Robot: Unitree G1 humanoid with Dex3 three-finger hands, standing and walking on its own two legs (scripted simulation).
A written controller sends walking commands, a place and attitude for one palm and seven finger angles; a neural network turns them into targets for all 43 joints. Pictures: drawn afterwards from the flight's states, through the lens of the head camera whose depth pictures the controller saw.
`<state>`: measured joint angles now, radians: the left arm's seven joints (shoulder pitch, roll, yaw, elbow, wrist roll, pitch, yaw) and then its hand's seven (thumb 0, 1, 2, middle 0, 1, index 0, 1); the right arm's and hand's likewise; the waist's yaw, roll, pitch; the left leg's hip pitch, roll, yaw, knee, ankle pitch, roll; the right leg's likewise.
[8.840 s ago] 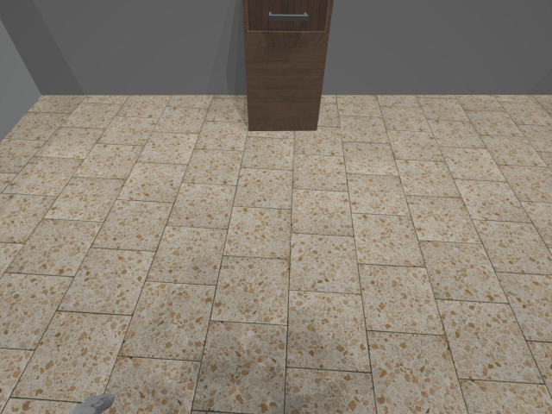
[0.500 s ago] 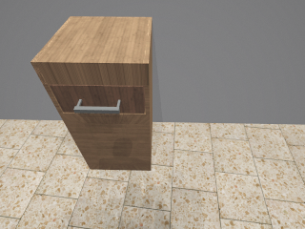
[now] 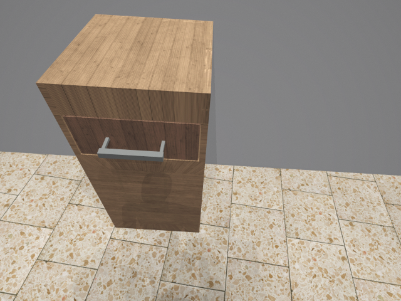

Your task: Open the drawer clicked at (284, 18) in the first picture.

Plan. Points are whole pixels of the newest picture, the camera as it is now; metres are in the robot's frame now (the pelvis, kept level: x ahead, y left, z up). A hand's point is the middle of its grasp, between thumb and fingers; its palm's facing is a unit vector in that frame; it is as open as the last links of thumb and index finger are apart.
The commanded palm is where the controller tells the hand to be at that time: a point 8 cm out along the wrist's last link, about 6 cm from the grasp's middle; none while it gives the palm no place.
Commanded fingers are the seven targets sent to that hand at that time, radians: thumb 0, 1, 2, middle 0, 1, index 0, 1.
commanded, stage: come to a stop and stand still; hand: left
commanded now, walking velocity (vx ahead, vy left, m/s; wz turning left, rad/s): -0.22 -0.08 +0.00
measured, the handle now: (133, 148) +0.53 +0.24 -0.08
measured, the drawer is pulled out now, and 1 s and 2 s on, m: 0.00 0.00 0.00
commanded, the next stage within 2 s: look again from close up in 1.04 s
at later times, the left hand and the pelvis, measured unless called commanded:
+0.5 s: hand out of the picture +0.09 +0.15 -0.16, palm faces +0.06 -0.97 -0.25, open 7.3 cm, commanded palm none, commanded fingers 0.00 0.90 0.90 -0.20 -0.30 -0.20 -0.30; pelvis +0.03 -0.03 +0.00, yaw +1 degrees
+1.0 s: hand out of the picture -0.04 +0.15 -0.17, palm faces +0.08 -0.98 -0.16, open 7.4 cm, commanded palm none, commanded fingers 0.00 0.90 0.90 -0.20 -0.30 -0.20 -0.30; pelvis -0.01 -0.01 +0.01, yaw +1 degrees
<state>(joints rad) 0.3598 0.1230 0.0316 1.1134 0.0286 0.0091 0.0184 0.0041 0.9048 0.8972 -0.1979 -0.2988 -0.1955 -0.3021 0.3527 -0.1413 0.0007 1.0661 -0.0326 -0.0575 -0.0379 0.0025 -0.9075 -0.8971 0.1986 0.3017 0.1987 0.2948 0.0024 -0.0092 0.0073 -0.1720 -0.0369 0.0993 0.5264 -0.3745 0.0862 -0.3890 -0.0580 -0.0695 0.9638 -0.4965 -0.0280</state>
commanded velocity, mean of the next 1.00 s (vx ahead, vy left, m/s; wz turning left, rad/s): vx -0.06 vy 0.02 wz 0.00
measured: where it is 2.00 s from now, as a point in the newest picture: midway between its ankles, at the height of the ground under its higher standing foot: outside the picture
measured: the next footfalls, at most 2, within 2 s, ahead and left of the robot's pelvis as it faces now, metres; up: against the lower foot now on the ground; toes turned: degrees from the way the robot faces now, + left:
right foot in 0.28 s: +0.08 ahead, -0.11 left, +0.00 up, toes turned +3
left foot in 0.70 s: +0.05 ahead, +0.11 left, +0.00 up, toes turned +2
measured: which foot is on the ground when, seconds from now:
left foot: down 0.00-0.30, up 0.32-0.68, down 0.70-1.00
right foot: up 0.00-0.26, down 0.28-1.00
